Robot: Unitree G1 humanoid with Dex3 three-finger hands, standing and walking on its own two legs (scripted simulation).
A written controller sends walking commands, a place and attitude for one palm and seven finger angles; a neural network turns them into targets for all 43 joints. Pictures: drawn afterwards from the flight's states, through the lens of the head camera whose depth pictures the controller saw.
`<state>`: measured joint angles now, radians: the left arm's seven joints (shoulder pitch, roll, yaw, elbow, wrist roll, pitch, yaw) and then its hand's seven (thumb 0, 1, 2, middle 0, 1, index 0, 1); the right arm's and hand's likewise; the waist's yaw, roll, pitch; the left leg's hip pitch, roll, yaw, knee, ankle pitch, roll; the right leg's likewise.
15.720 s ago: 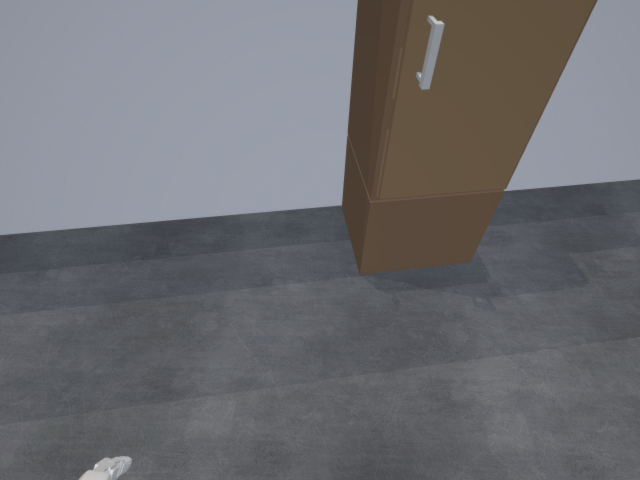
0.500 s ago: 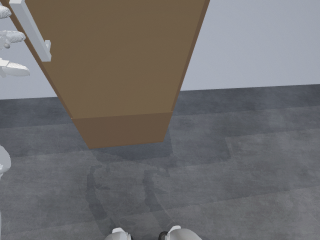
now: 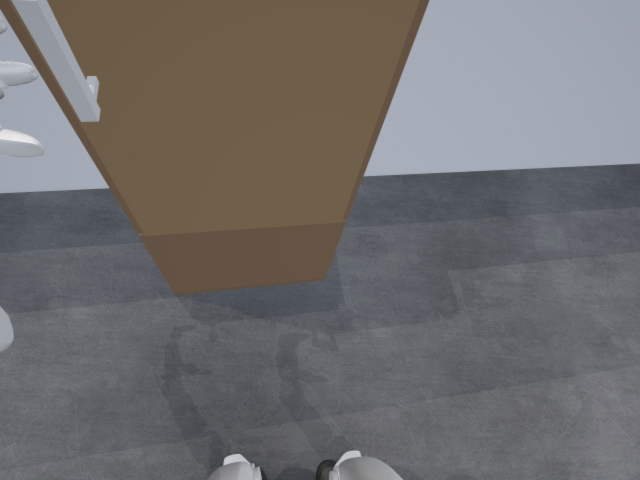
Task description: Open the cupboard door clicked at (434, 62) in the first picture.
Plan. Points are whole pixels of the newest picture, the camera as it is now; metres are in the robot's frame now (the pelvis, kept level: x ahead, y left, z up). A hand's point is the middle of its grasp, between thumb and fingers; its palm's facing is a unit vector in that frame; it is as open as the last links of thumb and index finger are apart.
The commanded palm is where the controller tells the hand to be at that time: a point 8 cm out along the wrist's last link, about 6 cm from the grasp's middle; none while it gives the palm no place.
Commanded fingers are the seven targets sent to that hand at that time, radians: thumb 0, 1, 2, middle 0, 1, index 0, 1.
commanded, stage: move the hooked fingers beside the handle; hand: left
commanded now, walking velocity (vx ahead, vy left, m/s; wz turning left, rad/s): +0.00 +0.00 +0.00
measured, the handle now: (66, 50) +0.56 +0.23 +0.15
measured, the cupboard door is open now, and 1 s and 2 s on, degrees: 0 0 0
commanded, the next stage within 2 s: slide the fingers in behind the handle in 0.28 s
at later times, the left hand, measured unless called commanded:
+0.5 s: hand out of the picture +0.49 +0.29 +0.14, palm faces +0.03 -1.00 +0.00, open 14.0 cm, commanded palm +0.48 +0.32 +0.13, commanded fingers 0.00 -0.50 0.30 -0.30 -1.20 -0.30 -1.20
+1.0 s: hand (53, 93) +0.51 +0.24 +0.14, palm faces +0.03 -1.00 -0.01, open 14.0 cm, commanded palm +0.49 +0.28 +0.13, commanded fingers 0.00 -0.50 0.30 -0.30 -1.20 -0.30 -1.20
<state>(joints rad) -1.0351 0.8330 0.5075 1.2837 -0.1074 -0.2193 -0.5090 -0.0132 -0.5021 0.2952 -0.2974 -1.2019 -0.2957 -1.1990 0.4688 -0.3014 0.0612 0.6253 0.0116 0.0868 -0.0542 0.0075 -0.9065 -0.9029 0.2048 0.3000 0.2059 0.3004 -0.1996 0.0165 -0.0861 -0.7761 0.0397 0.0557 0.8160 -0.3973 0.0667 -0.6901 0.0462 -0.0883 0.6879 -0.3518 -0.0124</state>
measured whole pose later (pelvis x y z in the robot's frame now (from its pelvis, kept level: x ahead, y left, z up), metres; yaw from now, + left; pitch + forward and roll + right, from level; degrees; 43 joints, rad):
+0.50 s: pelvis -0.01 +0.00 +0.00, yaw +1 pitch +18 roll -4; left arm -1.01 0.77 0.45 1.26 -0.12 -0.25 -0.47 -0.01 -0.50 0.30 -0.30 -1.20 -0.29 -1.20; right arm 0.44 -0.30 0.06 0.63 0.01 0.08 -0.05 0.01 -0.91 -0.90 0.20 0.30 0.21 0.30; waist -0.17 0.02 -0.08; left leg -0.75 0.03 0.04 0.82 -0.39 0.07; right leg -0.66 0.04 -0.10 0.70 -0.36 -0.01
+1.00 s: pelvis -0.01 -0.01 +0.00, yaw +0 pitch +19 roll -4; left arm -1.04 0.73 0.44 1.28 -0.09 -0.22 -0.38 -0.01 -0.50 0.30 -0.30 -1.20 -0.30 -1.21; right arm 0.49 -0.29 0.06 0.64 0.01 0.07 -0.03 0.01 -0.91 -0.90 0.20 0.30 0.21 0.30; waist -0.20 0.04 -0.08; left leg -0.75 0.04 0.05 0.82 -0.39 0.06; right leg -0.67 0.05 -0.09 0.70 -0.36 -0.02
